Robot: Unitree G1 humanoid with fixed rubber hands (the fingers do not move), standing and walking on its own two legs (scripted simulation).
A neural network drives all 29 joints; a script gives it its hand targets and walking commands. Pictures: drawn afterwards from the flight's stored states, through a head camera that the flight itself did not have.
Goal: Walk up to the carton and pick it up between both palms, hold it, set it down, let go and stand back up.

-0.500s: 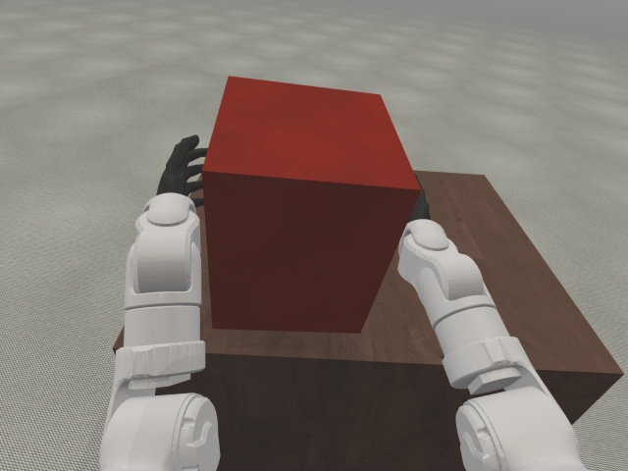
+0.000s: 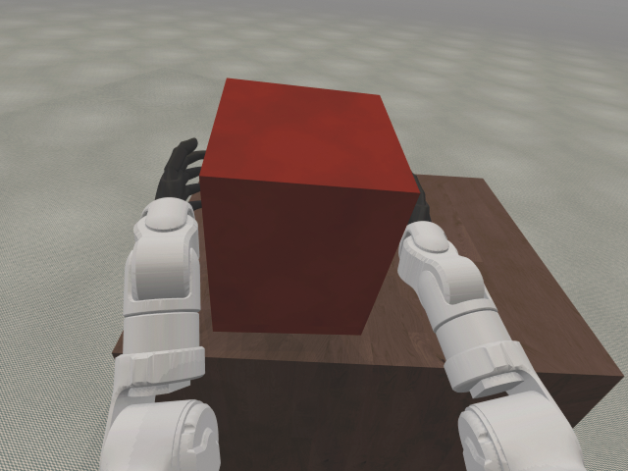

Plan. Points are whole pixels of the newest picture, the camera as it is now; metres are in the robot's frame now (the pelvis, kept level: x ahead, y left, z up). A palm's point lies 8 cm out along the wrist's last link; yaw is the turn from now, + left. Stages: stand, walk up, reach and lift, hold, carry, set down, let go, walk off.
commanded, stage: hold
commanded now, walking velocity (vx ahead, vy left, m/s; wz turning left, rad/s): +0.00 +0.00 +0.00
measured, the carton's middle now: (296, 212) +0.40 +0.01 +0.19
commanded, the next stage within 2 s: set down in 0.58 s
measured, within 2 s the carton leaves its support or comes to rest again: neither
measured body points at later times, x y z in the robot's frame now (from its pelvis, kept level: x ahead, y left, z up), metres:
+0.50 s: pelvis +0.00 +0.00 +0.00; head -0.06 +0.03 +0.45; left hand +0.38 +0.15 +0.23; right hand +0.38 -0.14 +0.20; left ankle +0.02 +0.13 -0.75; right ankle +0.01 -0.12 -0.75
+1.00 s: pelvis +0.01 +0.00 +0.00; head -0.05 +0.03 +0.45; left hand +0.40 +0.15 +0.22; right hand +0.38 -0.14 +0.17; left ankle +0.02 +0.13 -0.75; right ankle +0.01 -0.12 -0.75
